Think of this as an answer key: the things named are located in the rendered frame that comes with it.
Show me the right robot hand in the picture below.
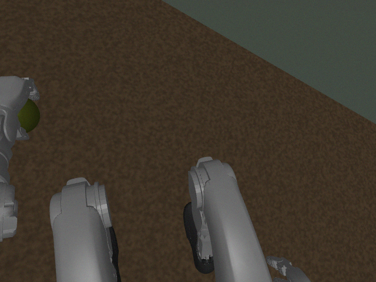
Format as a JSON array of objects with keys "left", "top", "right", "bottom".
[{"left": 266, "top": 256, "right": 311, "bottom": 282}]

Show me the left robot hand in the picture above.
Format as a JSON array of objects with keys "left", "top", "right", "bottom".
[{"left": 0, "top": 76, "right": 40, "bottom": 140}]

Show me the left robot foot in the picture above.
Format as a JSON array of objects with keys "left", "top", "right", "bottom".
[{"left": 109, "top": 226, "right": 121, "bottom": 282}]

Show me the left robot arm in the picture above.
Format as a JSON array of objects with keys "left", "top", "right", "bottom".
[{"left": 0, "top": 106, "right": 19, "bottom": 242}]

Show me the ball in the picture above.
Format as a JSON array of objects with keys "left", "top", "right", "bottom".
[{"left": 17, "top": 98, "right": 40, "bottom": 133}]

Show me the right robot foot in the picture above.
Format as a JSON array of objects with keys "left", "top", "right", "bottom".
[{"left": 183, "top": 202, "right": 214, "bottom": 274}]

